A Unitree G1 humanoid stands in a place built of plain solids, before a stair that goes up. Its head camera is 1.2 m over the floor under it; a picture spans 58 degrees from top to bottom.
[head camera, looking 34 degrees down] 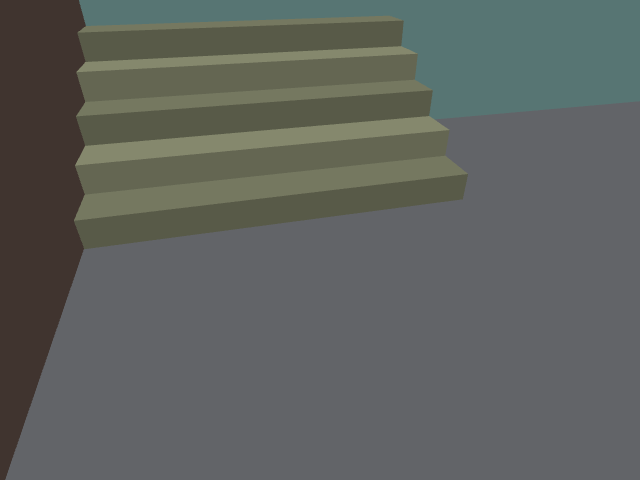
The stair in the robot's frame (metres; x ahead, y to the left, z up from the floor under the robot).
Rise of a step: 0.16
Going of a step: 0.26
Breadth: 2.02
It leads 14 degrees to the left of straight ahead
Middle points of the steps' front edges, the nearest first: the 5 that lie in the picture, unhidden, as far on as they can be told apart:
1.95 0.15 0.16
2.20 0.22 0.32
2.46 0.29 0.48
2.72 0.35 0.64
2.97 0.42 0.80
